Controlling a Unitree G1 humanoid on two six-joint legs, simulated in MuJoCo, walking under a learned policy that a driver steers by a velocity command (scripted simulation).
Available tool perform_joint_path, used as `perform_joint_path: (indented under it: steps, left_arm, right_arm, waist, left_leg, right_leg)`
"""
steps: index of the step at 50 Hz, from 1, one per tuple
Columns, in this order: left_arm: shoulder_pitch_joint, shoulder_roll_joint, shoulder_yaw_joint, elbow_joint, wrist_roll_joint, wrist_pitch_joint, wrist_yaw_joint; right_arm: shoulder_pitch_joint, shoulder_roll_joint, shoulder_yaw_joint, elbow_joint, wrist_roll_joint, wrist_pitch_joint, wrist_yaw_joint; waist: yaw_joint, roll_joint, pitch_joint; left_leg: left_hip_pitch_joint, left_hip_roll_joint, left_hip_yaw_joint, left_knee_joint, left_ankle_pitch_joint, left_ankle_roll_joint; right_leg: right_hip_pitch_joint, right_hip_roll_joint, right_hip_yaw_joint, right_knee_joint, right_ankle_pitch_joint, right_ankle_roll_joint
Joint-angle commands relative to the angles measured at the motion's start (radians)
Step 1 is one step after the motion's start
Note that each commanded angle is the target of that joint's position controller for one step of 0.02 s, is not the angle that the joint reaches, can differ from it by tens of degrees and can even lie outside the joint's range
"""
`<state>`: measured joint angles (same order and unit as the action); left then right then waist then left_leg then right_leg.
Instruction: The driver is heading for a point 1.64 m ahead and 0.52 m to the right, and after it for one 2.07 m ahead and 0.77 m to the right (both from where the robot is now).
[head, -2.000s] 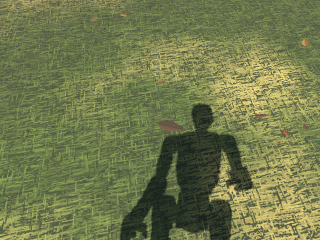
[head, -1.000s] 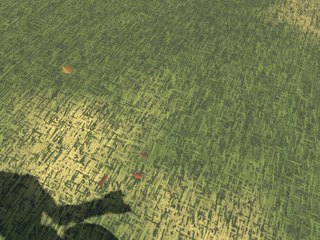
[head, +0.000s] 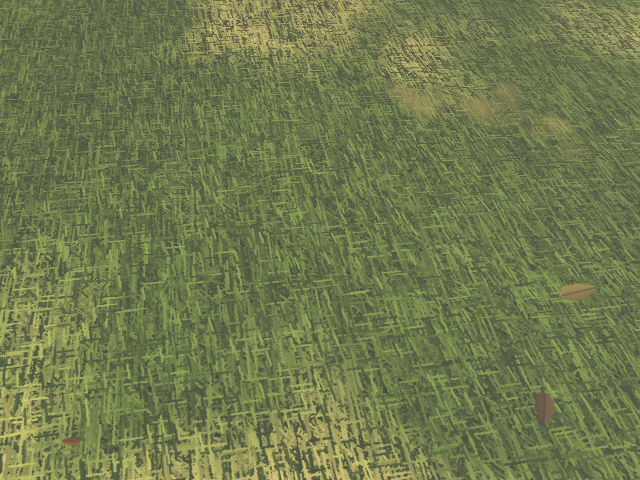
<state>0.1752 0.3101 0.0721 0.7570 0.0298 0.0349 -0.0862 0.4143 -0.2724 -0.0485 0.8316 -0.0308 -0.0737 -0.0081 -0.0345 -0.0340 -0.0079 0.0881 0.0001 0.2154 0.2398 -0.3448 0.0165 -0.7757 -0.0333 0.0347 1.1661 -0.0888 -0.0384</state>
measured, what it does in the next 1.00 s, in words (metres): walks ahead, turning right: right foot, then left foot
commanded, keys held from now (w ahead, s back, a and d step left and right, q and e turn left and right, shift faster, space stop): w+e+shift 0.58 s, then w+shift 0.10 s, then w+q+shift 0.32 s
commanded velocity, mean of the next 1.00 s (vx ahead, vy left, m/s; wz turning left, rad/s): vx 0.96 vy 0.00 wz -0.58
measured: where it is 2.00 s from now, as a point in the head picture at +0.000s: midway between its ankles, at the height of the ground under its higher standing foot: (498, 146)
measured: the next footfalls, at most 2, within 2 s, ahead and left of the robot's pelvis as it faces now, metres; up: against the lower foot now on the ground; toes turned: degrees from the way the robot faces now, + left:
right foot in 0.22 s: +0.31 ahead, -0.11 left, +0.00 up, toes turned -17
left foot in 0.66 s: +0.80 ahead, -0.18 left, +0.00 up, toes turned -38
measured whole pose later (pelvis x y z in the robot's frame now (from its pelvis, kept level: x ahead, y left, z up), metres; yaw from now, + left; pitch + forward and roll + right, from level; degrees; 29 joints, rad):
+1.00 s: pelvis +0.80 -0.34 +0.00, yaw -32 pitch +2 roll +2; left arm -0.09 0.26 -0.05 0.60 0.04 -0.09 -0.07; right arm 0.61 -0.28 -0.07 0.93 0.00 -0.08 0.02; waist -0.14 -0.01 0.00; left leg 0.04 -0.04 -0.10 0.25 -0.33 0.01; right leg -0.63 -0.05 0.06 0.66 -0.08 -0.01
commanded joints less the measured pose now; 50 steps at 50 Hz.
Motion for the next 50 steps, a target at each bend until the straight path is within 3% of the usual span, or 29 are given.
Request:
perform_joint_path:
  steps: [1, 4, 7, 9, 10, 11, 12, 13, 14, 15, 16, 19, 23, 27, 29, 31, 32, 33, 34, 35, 36, 37, 38, 39, 41, 43, 46, 48, 50]
  left_arm:
    - [-0.225, 0.035, -0.005, -0.122, 0.002, -0.018, -0.015]
    - [-0.303, 0.008, -0.026, -0.155, 0.003, -0.025, -0.028]
    - [-0.262, 0.0, -0.038, -0.16, -0.01, -0.027, -0.011]
    - [-0.058, 0.053, -0.017, -0.109, -0.018, -0.031, 0.009]
    - [0.119, 0.102, 0.007, -0.063, -0.023, -0.036, 0.021]
    - [0.324, 0.154, 0.041, 0.003, -0.016, -0.046, 0.041]
    - [0.286, 0.216, 0.077, 0.012, -0.041, -0.033, 0.063]
    - [0.2, 0.321, 0.087, -0.027, 0.001, -0.019, 0.053]
    - [0.25, 0.275, 0.084, -0.03, -0.001, -0.018, 0.061]
    - [0.251, 0.243, 0.077, 0.008, -0.006, -0.03, 0.072]
    - [0.225, 0.195, 0.062, 0.022, -0.004, -0.047, 0.079]
    - [0.123, 0.125, 0.026, 0.004, -0.023, -0.09, 0.093]
    - [0.196, 0.139, 0.025, 0.012, -0.024, -0.12, 0.082]
    - [0.283, 0.168, 0.038, 0.039, -0.037, -0.121, 0.079]
    - [0.261, 0.188, 0.044, 0.039, -0.04, -0.12, 0.088]
    - [0.239, 0.224, 0.048, 0.045, -0.033, -0.126, 0.093]
    - [0.198, 0.259, 0.054, 0.044, -0.017, -0.13, 0.089]
    - [0.134, 0.231, 0.047, 0.04, 0.0, -0.137, 0.085]
    - [0.122, 0.06, 0.005, 0.018, 0.017, -0.15, 0.087]
    - [0.337, -0.005, -0.022, -0.015, -0.056, -0.151, 0.078]
    - [0.265, 0.076, -0.024, 0.024, -0.015, -0.138, 0.089]
    - [0.152, 0.101, -0.019, 0.011, 0.001, -0.13, 0.075]
    - [0.074, 0.094, -0.024, -0.013, 0.016, -0.129, 0.065]
    - [0.001, 0.075, -0.03, -0.049, 0.033, -0.125, 0.054]
    - [-0.021, 0.028, -0.052, -0.092, 0.048, -0.113, 0.045]
    - [-0.095, 0.024, -0.07, -0.148, 0.056, -0.111, 0.04]
    - [-0.205, 0.011, -0.102, -0.198, 0.021, -0.124, 0.012]
    - [-0.205, 0.038, -0.092, -0.182, 0.004, -0.12, 0.013]
    - [-0.195, 0.074, -0.075, -0.17, 0.005, -0.121, 0.034]
  right_arm:
    - [0.058, -0.105, -0.021, -0.011, -0.005, -0.023, -0.001]
    - [0.087, -0.099, -0.016, 0.028, -0.004, -0.028, -0.008]
    - [0.068, -0.135, -0.016, 0.045, -0.001, -0.02, -0.019]
    - [0.033, -0.208, -0.034, 0.04, -0.006, 0.009, -0.033]
    - [-0.007, -0.24, -0.045, 0.022, -0.009, 0.024, -0.029]
    - [-0.041, -0.241, -0.047, 0.007, -0.007, 0.027, -0.018]
    - [-0.078, -0.153, -0.034, -0.009, -0.005, 0.015, -0.001]
    - [-0.094, -0.085, -0.01, -0.149, 0.017, -0.017, 0.017]
    - [-0.235, -0.135, -0.009, -0.179, 0.005, -0.045, 0.015]
    - [-0.226, -0.119, -0.002, -0.185, 0.013, -0.06, 0.014]
    - [-0.22, -0.112, 0.004, -0.181, 0.001, -0.058, 0.011]
    - [-0.149, -0.096, 0.013, -0.15, -0.052, 0.005, 0.02]
    - [-0.4, -0.078, 0.034, -0.267, -0.032, 0.021, 0.033]
    - [-0.509, -0.068, 0.046, -0.312, -0.01, 0.01, 0.044]
    - [-0.502, -0.085, 0.042, -0.32, -0.004, 0.006, 0.038]
    - [-0.332, -0.143, 0.016, -0.271, 0.001, 0.002, 0.019]
    - [-0.156, -0.196, -0.011, -0.228, 0.011, 0.0, 0.001]
    - [0.07, -0.233, -0.033, -0.164, 0.01, 0.003, -0.022]
    - [0.233, -0.278, -0.047, -0.122, -0.019, -0.002, -0.04]
    - [0.118, -0.348, -0.063, -0.121, -0.041, -0.008, -0.017]
    - [-0.026, -0.227, -0.056, -0.153, -0.022, -0.004, 0.003]
    - [-0.074, -0.146, -0.04, -0.145, -0.008, -0.006, 0.012]
    - [-0.066, -0.116, -0.033, -0.114, -0.011, -0.008, 0.018]
    - [-0.025, -0.09, -0.021, -0.073, -0.007, -0.012, 0.017]
    - [0.016, -0.082, -0.015, -0.016, 0.009, -0.024, 0.021]
    - [0.026, -0.105, -0.021, -0.005, 0.02, -0.034, 0.016]
    - [-0.05, -0.167, -0.046, -0.039, 0.017, -0.035, 0.013]
    - [-0.019, -0.218, -0.063, -0.04, 0.031, -0.04, 0.03]
    - [0.026, -0.216, -0.062, -0.027, 0.038, -0.035, 0.036]
  waist:
    - [-0.052, 0.104, 0.206]
    - [-0.056, 0.094, 0.241]
    - [0.013, 0.129, 0.157]
    - [0.14, 0.187, 0.023]
    - [0.221, 0.204, -0.069]
    - [0.307, 0.164, -0.153]
    - [0.25, -0.054, -0.135]
    - [0.131, -0.184, -0.213]
    - [0.195, 0.044, -0.196]
    - [0.144, 0.081, -0.067]
    - [0.082, 0.152, 0.014]
    - [-0.015, 0.134, 0.07]
    - [0.047, 0.057, 0.168]
    - [0.124, -0.01, 0.101]
    - [0.109, -0.017, 0.065]
    - [0.03, -0.029, -0.066]
    - [-0.08, -0.044, -0.155]
    - [-0.208, -0.028, -0.229]
    - [-0.225, 0.189, -0.295]
    - [-0.035, 0.527, -0.404]
    - [-0.034, 0.286, -0.255]
    - [-0.038, 0.128, -0.14]
    - [-0.033, 0.032, -0.072]
    - [-0.024, 0.014, -0.027]
    - [0.03, 0.092, 0.033]
    - [0.051, 0.088, 0.08]
    - [0.066, 0.093, 0.106]
    - [0.053, 0.101, 0.084]
    - [0.047, 0.082, 0.06]
  left_leg:
    - [-0.045, 0.241, -0.072, -0.198, 0.047, 0.04]
    - [0.022, 0.24, 0.019, -0.199, 0.287, 0.026]
    - [0.068, 0.248, 0.116, -0.037, 1.151, 0.008]
    - [0.099, 0.293, 0.113, 0.248, 1.538, 0.02]
    - [0.039, 0.315, 0.09, 0.474, 1.547, 0.052]
    - [-0.152, 0.303, 0.066, 0.78, 1.329, 0.056]
    - [-0.473, 0.113, 0.031, 1.133, 0.307, 0.029]
    - [-0.902, -0.043, -0.129, 1.431, -0.106, -0.032]
    - [-0.972, 0.019, -0.286, 1.408, 0.004, -0.014]
    - [-0.954, 0.062, -0.29, 1.314, 0.028, -0.01]
    - [-0.889, 0.106, -0.293, 1.198, 0.033, -0.016]
    - [-0.763, 0.158, -0.278, 1.07, -0.01, -0.061]
    - [-0.749, 0.146, -0.198, 0.738, 0.173, -0.103]
    - [-0.656, 0.056, -0.183, 0.447, 0.434, -0.057]
    - [-0.561, 0.022, -0.197, 0.34, 0.43, -0.03]
    - [-0.303, -0.035, -0.197, 0.314, 0.371, -0.005]
    - [-0.13, -0.029, -0.197, 0.335, 0.294, 0.007]
    - [0.088, 0.021, -0.203, 0.341, 0.212, 0.02]
    - [0.27, 0.231, -0.441, 0.352, -0.078, 0.041]
    - [0.356, 0.444, -1.128, 0.071, -0.191, 0.193]
    - [0.221, 0.38, -1.11, 0.023, -0.362, 0.226]
    - [0.075, 0.335, -0.94, 0.032, -0.297, 0.237]
    - [-0.038, 0.294, -0.836, 0.028, -0.178, 0.233]
    - [-0.118, 0.243, -0.744, 0.022, -0.095, 0.216]
    - [-0.192, 0.21, -0.699, -0.008, -0.006, 0.228]
    - [-0.267, 0.199, -0.66, -0.069, 0.032, 0.24]
    - [-0.541, 0.105, -0.482, -0.165, 0.132, 0.195]
    - [-0.556, 0.137, -0.495, -0.205, 0.238, 0.187]
    - [-0.41, 0.147, -0.484, -0.1, 0.397, 0.157]
  right_leg:
    - [-0.191, -0.018, -0.071, -0.073, 0.034, -0.018]
    - [-0.157, -0.026, -0.164, -0.232, 0.01, -0.064]
    - [0.09, 0.064, -0.279, -0.365, -0.064, -0.142]
    - [0.316, 0.135, -0.277, -0.375, -0.178, -0.185]
    - [0.508, 0.164, -0.248, -0.386, -0.267, -0.212]
    - [0.814, 0.175, -0.16, -0.503, -0.274, -0.241]
    - [1.015, 0.042, 0.105, -0.602, -0.398, -0.253]
    - [1.214, -0.192, 0.727, -0.801, -0.544, -0.449]
    - [1.174, -0.208, 0.765, -0.895, -0.495, -0.415]
    - [1.016, -0.204, 0.697, -0.935, -0.402, -0.381]
    - [0.86, -0.16, 0.596, -0.945, -0.291, -0.341]
    - [0.604, -0.012, 0.379, -0.955, -0.179, -0.301]
    - [0.424, 0.044, 0.344, -1.033, -0.017, -0.288]
    - [0.588, 0.033, 0.348, -0.981, 0.389, -0.226]
    - [0.666, 0.019, 0.349, -0.924, 0.527, -0.194]
    - [0.729, 0.01, 0.341, -0.737, 0.808, -0.143]
    - [0.713, 0.0, 0.333, -0.538, 0.856, -0.127]
    - [0.603, 0.039, 0.287, -0.278, 0.765, -0.113]
    - [0.397, 0.13, 0.222, 0.134, -0.016, -0.108]
    - [0.153, 0.24, 0.168, 0.333, -0.377, -0.07]
    - [0.074, 0.131, 0.141, 0.332, -0.265, -0.092]
    - [0.074, 0.095, 0.127, 0.294, -0.197, -0.085]
    - [0.087, 0.075, 0.119, 0.246, -0.195, -0.081]
    - [0.094, 0.051, 0.119, 0.19, -0.209, -0.079]
    - [0.05, 0.006, 0.092, 0.109, -0.261, -0.053]
    - [0.012, -0.043, 0.07, -0.031, -0.236, -0.014]
    - [0.346, -0.024, -0.003, -0.44, -0.007, 0.033]
    - [0.521, 0.018, -0.046, -0.487, 0.074, 0.039]
    - [0.542, 0.027, -0.038, -0.573, 0.066, 0.032]
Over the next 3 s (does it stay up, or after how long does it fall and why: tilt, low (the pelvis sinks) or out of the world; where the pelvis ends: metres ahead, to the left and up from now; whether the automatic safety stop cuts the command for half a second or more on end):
stays up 2.22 -0.64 -0.01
